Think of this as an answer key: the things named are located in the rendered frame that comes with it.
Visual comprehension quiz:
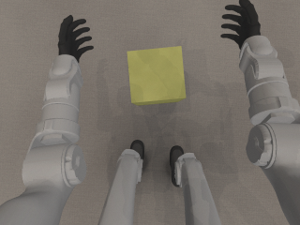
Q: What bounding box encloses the robot shin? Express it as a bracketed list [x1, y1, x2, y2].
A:
[174, 153, 202, 178]
[116, 149, 140, 164]

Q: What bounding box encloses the carton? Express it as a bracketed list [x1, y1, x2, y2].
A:
[127, 46, 187, 106]

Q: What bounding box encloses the left robot shin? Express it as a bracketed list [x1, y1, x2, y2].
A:
[116, 149, 140, 164]

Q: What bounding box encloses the robot right forearm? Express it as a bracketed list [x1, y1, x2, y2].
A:
[239, 35, 300, 126]

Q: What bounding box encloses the right robot shin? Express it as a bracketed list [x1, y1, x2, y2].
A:
[174, 153, 202, 178]

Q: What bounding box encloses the robot left upper arm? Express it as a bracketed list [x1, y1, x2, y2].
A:
[0, 142, 87, 225]

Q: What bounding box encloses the robot right hand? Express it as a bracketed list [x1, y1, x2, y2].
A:
[221, 0, 261, 50]

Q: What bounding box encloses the robot left forearm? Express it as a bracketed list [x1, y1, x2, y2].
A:
[22, 54, 83, 185]

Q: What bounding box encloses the robot left hand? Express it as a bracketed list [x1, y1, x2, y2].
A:
[57, 15, 94, 63]

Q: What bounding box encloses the robot right upper arm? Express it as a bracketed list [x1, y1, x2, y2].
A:
[246, 122, 300, 225]

